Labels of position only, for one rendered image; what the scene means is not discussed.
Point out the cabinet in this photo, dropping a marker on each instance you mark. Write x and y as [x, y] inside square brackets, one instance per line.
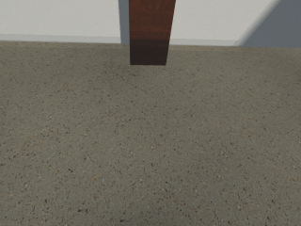
[150, 23]

